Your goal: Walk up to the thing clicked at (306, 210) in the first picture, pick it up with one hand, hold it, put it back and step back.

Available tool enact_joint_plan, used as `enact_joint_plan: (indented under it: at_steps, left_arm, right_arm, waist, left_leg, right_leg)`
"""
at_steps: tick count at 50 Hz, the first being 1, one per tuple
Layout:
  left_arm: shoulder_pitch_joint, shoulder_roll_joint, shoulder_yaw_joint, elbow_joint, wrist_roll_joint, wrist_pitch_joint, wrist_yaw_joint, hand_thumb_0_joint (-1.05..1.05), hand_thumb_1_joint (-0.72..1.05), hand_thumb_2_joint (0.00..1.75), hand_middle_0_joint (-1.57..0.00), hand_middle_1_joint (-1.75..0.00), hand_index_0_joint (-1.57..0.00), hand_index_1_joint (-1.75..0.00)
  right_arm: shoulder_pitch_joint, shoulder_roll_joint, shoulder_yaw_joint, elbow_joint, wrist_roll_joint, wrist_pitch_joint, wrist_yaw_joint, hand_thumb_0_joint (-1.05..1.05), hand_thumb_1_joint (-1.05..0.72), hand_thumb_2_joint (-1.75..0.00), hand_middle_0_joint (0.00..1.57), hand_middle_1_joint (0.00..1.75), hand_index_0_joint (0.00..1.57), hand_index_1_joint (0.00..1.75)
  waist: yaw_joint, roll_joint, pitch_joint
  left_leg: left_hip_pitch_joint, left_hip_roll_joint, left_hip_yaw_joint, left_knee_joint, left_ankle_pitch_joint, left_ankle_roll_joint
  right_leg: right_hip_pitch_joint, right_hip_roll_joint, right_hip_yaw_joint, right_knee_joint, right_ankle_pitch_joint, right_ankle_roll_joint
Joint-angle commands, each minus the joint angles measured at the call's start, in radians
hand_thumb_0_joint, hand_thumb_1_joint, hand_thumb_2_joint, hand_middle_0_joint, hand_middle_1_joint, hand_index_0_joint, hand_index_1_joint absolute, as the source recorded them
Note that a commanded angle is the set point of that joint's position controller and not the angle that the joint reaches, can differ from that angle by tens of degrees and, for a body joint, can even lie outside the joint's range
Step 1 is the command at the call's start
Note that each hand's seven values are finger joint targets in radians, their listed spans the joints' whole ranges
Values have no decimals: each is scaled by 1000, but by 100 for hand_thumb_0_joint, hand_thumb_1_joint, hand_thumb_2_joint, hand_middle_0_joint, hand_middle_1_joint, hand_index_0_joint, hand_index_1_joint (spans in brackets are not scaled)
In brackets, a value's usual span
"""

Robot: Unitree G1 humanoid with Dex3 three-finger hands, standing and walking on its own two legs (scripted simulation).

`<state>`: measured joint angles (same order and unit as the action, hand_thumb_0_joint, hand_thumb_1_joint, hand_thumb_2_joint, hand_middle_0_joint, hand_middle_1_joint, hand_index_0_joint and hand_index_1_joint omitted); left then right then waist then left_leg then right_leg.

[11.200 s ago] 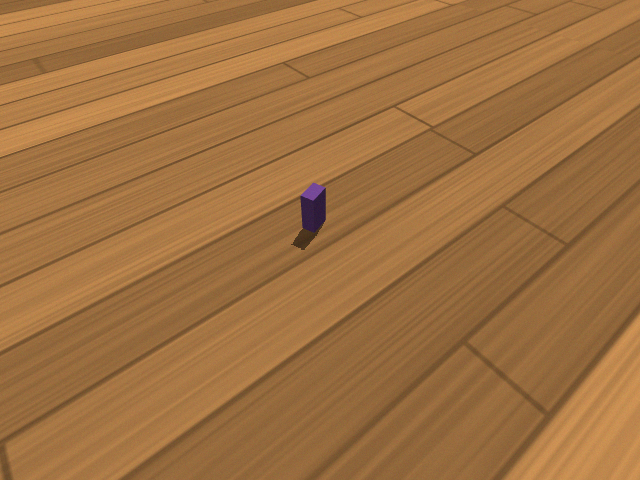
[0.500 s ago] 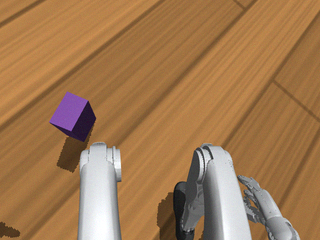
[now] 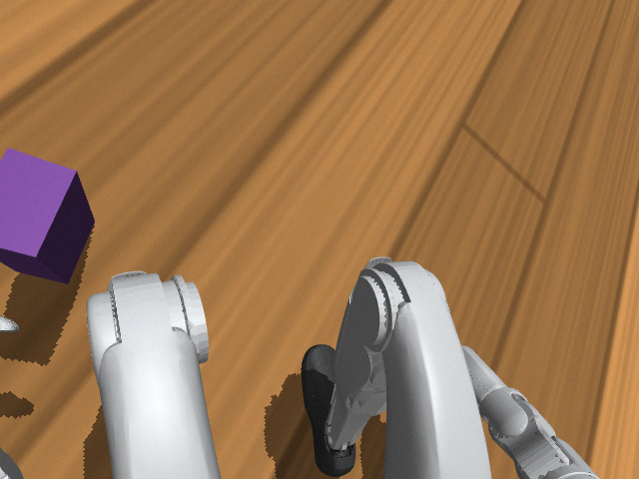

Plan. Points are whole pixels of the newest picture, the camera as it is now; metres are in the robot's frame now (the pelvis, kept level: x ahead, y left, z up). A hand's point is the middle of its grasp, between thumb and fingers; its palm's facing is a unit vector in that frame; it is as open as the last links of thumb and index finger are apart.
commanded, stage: close in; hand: left
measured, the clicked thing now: (42, 227) +0.40 +0.30 -0.19
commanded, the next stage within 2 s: rest palm in 0.70 s
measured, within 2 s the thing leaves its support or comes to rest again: neither
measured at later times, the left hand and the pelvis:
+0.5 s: hand (11, 249) +0.36 +0.31 -0.15, palm faces +0.37 -0.93 +0.03, open 17.6 cm; pelvis -0.01 +0.00 -0.01, yaw -1 degrees
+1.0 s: hand (25, 241) +0.37 +0.30 -0.17, palm faces +0.42 -0.91 +0.01, open 16.8 cm; pelvis -0.01 +0.01 -0.01, yaw -3 degrees
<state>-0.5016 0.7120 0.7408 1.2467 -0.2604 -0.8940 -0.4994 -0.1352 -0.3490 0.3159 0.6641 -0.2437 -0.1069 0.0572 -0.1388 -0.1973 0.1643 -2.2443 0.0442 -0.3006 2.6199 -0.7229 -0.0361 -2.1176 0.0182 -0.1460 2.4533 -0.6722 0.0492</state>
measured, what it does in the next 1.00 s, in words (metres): stands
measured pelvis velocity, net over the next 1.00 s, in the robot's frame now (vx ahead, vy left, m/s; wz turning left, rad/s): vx -0.01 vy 0.01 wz -0.04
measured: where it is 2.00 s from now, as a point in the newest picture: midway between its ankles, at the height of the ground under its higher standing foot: (249, 455)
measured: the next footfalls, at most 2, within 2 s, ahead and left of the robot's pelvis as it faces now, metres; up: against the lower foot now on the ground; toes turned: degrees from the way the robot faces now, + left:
none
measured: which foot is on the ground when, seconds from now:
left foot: down 0.00-1.00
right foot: down 0.00-1.00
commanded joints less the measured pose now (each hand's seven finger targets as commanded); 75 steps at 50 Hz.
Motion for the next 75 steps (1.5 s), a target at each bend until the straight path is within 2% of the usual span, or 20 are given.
enact_joint_plan:
  at_steps: [1, 3, 6, 10, 15, 16, 20, 22, 28, 33, 37, 42, 49, 50, 52, 56, 60, 64, 66, 75]
  left_arm:
    - [-115, 201, -5, -168, 4, -109, 109, 0, -61, 7, -6, -13, -7, -13]
    - [-120, 155, -47, -149, 14, -119, 146, 0, -61, 8, -6, -13, -7, -12]
    - [-131, 178, -48, -167, 30, -150, 193, 0, -61, 7, -6, -12, -7, -11]
    - [-129, 138, -102, -140, 46, -177, 212, 0, -61, 8, -5, -11, -6, -10]
    - [-135, 130, -121, -99, 36, -205, 244, 0, -61, 10, -4, -11, -5, -10]
    - [-123, 131, -110, -90, 35, -208, 250, 0, -61, 11, -4, -11, -6, -10]
    - [-157, 155, -133, -101, 56, -227, 274, 0, -59, 11, -4, -11, -5, -10]
    - [-137, 128, -139, -73, 55, -233, 287, 0, -60, 12, -4, -11, -5, -10]
    - [-150, 128, -168, -80, 83, -255, 325, 0, -54, 15, -3, -11, -4, -10]
    - [-162, 117, -172, -65, 85, -271, 371, 0, -53, 15, -3, -10, -4, -10]
    - [-164, 120, -196, -51, 115, -279, 404, 0, -48, 17, -3, -10, -3, -10]
    - [-195, 114, -220, -28, 124, -288, 437, 0, -41, 20, -6, -8, -5, -10]
    - [-207, 129, -232, 4, 137, -310, 476, 0, -29, 24, -5, -9, -4, -10]
    - [-219, 128, -248, 11, 145, -312, 479, 0, -27, 24, -5, -9, -4, -10]
    - [-196, 131, -241, 13, 152, -314, 487, 0, -24, 27, -5, -10, -4, -11]
    - [-213, 127, -257, 14, 159, -316, 500, 0, -18, 30, -6, -11, -5, -13]
    - [-222, 156, -240, 8, 158, -322, 522, 0, -14, 33, -8, -14, -7, -15]
    - [-261, 179, -231, 0, 165, -334, 539, 0, 9, 45, -31, -31, -29, -32]
    - [-269, 198, -226, -8, 167, -337, 544, 0, 15, 47, -34, -34, -33, -35]
    - [-249, 241, -183, 38, 168, -343, 552, 0, 36, 62, -49, -48, -48, -49]
  right_arm:
    - [41, -322, -113, -44, -17, 16, 5, 0, -94, -91, 20, 30, 20, 30]
    - [36, -314, -109, -49, -22, 24, 16, 0, -94, -91, 20, 30, 20, 30]
    - [27, -319, -102, -63, -32, 34, 28, 0, -94, -91, 20, 30, 20, 30]
    - [18, -328, -96, -72, -39, 47, 37, 0, -93, -90, 20, 30, 20, 30]
    - [3, -330, -71, -88, -44, 55, 48, 0, -92, -90, 20, 30, 20, 30]
    - [0, -338, -74, -94, -44, 56, 49, 0, -92, -90, 20, 30, 20, 30]
    - [-6, -338, -59, -96, -51, 65, 52, 0, -92, -90, 20, 30, 20, 30]
    - [-9, -340, -57, -99, -56, 66, 55, 0, -92, -90, 20, 30, 20, 30]
    - [-8, -350, -46, -99, -70, 77, 63, 0, -91, -90, 20, 30, 20, 30]
    - [-10, -351, -36, -98, -79, 82, 68, 0, -92, -91, 20, 30, 20, 30]
    - [-7, -357, -31, -97, -87, 93, 73, 0, -91, -90, 20, 30, 20, 30]
    - [-11, -349, -13, -99, -95, 97, 79, 0, -90, -91, 20, 30, 20, 30]
    - [-23, -353, 3, -103, -103, 97, 83, 0, -89, -90, 20, 30, 20, 30]
    - [-29, -352, 8, -102, -105, 99, 83, 0, -89, -90, 20, 30, 20, 30]
    - [-32, -353, 9, -106, -106, 102, 85, 0, -89, -90, 20, 30, 20, 30]
    - [-27, -354, 16, -104, -111, 108, 86, 0, -88, -90, 20, 30, 20, 30]
    - [-34, -358, 23, -104, -113, 110, 86, 0, -88, -90, 20, 30, 20, 30]
    - [-36, -360, 29, -97, -118, 114, 85, 0, -88, -90, 20, 30, 20, 30]
    - [-35, -356, 37, -101, -123, 117, 84, 0, -88, -90, 20, 30, 20, 30]
    - [-44, -365, 51, -110, -130, 127, 80, 0, -87, -90, 20, 30, 20, 30]
  waist:
    - [-9, 515, -611]
    - [-30, 462, -576]
    - [-37, 438, -578]
    - [-64, 428, -562]
    - [-68, 395, -516]
    - [-66, 390, -511]
    - [-74, 423, -497]
    - [-84, 404, -488]
    - [-94, 462, -484]
    - [-105, 446, -467]
    - [-117, 478, -462]
    - [-142, 431, -451]
    - [-149, 421, -445]
    - [-154, 427, -428]
    - [-145, 424, -431]
    - [-157, 439, -429]
    - [-156, 440, -428]
    - [-164, 455, -407]
    - [-169, 457, -435]
    - [-167, 459, -398]
  left_leg:
    - [477, 32, 124, -339, 214, -5]
    - [419, 30, 125, -322, 159, 7]
    - [387, 27, 126, -306, 134, 14]
    - [386, 24, 112, -312, 115, 12]
    - [346, 21, 108, -300, 61, 18]
    - [348, 21, 106, -304, 69, 16]
    - [347, 22, 104, -302, 72, 14]
    - [343, 20, 99, -299, 63, 14]
    - [399, 26, 71, -323, 84, -1]
    - [389, 24, 70, -307, 86, 3]
    - [422, 29, 49, -324, 106, -8]
    - [379, 25, 54, -300, 81, 5]
    - [376, 25, 45, -293, 63, 6]
    - [366, 25, 41, -295, 59, 6]
    - [383, 29, 31, -304, 73, 1]
    - [399, 29, 29, -303, 98, -2]
    - [395, 32, 23, -298, 102, 0]
    - [396, 37, 14, -305, 86, -2]
    - [416, 39, 17, -295, 106, -1]
    - [408, 47, 7, -304, 93, -1]
  right_leg:
    - [214, 37, -115, -167, 193, -70]
    - [219, 41, -117, -186, 164, -64]
    - [247, 45, -121, -189, 158, -60]
    - [239, 48, -135, -185, 151, -61]
    - [242, 56, -146, -192, 116, -59]
    - [243, 56, -147, -192, 122, -59]
    - [246, 58, -148, -186, 132, -62]
    - [250, 59, -152, -188, 129, -59]
    - [238, 57, -166, -167, 152, -63]
    - [254, 59, -165, -175, 165, -60]
    - [244, 57, -177, -160, 181, -61]
    - [273, 65, -179, -182, 170, -55]
    - [271, 74, -191, -189, 164, -54]
    - [265, 73, -194, -185, 162, -54]
    - [265, 72, -199, -178, 170, -54]
    - [274, 74, -201, -181, 189, -53]
    - [280, 78, -203, -180, 197, -54]
    - [273, 76, -205, -179, 186, -53]
    - [290, 80, -204, -185, 201, -50]
    - [294, 82, -211, -189, 190, -50]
